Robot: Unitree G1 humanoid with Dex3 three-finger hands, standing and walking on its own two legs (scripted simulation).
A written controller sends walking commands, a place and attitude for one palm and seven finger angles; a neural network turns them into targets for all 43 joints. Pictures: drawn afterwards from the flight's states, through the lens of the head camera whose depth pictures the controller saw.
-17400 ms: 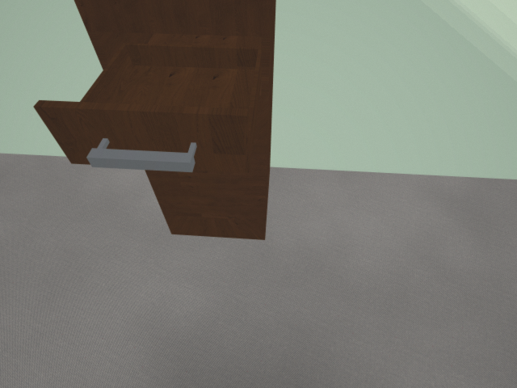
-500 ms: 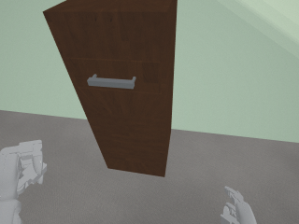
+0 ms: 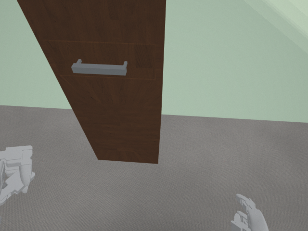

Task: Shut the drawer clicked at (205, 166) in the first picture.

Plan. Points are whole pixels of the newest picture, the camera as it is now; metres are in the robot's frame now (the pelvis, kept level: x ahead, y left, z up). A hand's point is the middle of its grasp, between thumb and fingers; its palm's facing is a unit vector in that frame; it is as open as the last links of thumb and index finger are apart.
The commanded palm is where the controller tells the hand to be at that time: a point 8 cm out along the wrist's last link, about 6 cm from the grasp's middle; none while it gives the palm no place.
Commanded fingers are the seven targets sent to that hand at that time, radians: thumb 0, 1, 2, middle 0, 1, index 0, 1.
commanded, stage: step back with the hand held close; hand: left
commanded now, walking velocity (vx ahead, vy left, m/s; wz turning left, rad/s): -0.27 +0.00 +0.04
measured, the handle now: (101, 65) +0.64 +0.24 +0.07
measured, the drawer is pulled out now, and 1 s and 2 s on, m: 0.00 0.00 0.00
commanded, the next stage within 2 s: stop stepping back and stand still in 1.00 s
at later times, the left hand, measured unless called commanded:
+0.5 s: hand (5, 213) +0.13 +0.24 +0.16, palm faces +0.36 -0.81 -0.46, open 3.3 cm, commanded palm +0.06 +0.29 +0.17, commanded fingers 0.00 0.90 0.90 -1.40 -1.60 -1.40 -1.60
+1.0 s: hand out of the picture +0.02 +0.20 +0.19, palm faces +0.30 -0.77 -0.56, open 3.2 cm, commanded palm -0.02 +0.24 +0.17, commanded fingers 0.00 0.90 0.90 -1.40 -1.60 -1.40 -1.60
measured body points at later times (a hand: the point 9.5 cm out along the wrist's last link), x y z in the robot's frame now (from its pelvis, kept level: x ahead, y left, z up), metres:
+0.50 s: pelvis -0.07 +0.01 -0.02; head -0.05 +0.03 +0.43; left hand +0.10 +0.28 +0.18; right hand +0.10 -0.24 -0.09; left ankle +0.01 +0.07 -0.74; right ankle +0.01 -0.12 -0.74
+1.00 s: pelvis -0.16 -0.03 -0.01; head -0.16 -0.02 +0.44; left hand +0.00 +0.24 +0.22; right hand +0.01 -0.27 -0.08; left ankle -0.11 +0.07 -0.71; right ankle -0.24 -0.13 -0.74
